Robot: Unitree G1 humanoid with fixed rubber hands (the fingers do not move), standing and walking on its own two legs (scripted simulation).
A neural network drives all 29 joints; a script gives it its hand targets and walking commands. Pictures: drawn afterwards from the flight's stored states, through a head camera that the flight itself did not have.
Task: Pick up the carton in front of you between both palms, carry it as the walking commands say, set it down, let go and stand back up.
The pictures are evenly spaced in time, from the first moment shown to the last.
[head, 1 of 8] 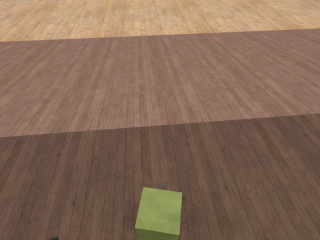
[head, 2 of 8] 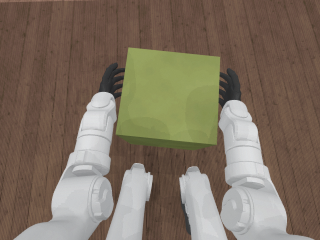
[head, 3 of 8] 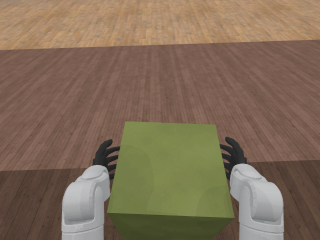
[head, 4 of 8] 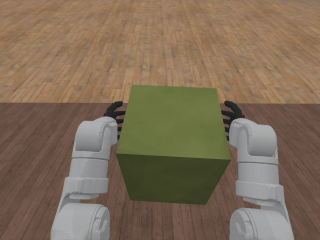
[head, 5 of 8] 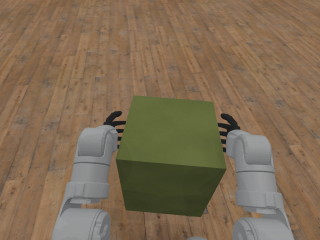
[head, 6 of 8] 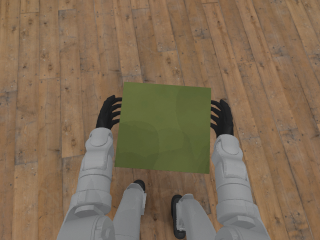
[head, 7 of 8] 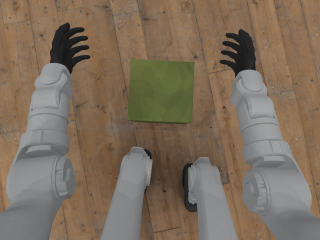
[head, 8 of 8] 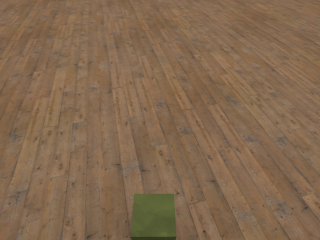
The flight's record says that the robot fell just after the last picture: no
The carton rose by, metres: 0.69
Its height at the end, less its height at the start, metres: -0.48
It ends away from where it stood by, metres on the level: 4.70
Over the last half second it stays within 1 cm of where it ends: yes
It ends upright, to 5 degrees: yes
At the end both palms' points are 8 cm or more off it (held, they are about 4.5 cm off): yes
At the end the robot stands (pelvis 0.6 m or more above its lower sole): yes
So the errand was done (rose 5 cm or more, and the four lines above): yes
